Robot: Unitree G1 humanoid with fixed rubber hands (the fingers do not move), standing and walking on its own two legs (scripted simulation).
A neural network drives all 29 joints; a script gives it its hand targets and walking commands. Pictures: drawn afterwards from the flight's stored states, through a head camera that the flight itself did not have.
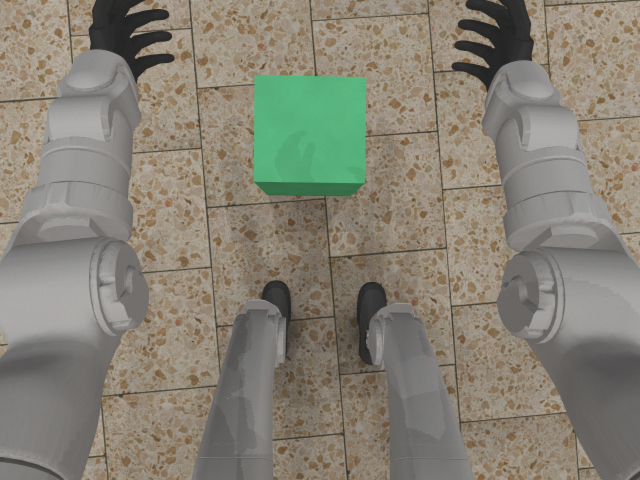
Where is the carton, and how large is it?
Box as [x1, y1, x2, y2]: [254, 75, 365, 195]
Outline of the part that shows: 254,75 254,182 267,194 351,195 364,183 365,77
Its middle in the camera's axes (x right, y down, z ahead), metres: -0.02 -0.20 +0.85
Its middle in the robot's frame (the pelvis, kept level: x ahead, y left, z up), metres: +0.55 +0.04 -0.53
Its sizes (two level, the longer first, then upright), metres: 0.210 0.200 0.250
